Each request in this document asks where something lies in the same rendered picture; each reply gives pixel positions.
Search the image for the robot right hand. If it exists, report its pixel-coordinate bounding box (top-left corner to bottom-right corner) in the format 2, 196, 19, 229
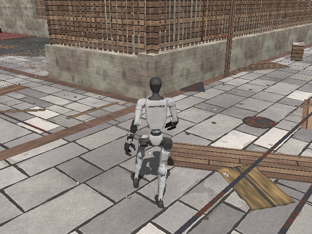
165, 121, 176, 130

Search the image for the robot thigh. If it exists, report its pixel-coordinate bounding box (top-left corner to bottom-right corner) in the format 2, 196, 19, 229
138, 135, 149, 158
158, 137, 173, 176

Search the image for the right robot upper arm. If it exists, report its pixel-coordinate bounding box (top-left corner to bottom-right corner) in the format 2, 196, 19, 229
166, 97, 178, 123

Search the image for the left robot upper arm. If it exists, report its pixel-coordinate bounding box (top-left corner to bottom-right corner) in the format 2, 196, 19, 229
134, 98, 146, 126

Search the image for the right robot forearm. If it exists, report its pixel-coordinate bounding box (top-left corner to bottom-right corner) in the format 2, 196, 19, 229
171, 116, 178, 127

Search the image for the right robot thigh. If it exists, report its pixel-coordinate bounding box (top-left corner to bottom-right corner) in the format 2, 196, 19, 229
158, 137, 173, 176

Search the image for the left robot forearm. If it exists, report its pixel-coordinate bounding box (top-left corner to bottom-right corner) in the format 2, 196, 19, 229
126, 119, 137, 144

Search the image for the robot left hand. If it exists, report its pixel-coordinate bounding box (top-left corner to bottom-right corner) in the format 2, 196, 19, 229
124, 142, 136, 156

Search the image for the left robot thigh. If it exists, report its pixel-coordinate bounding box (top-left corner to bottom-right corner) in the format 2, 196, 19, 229
138, 135, 149, 158

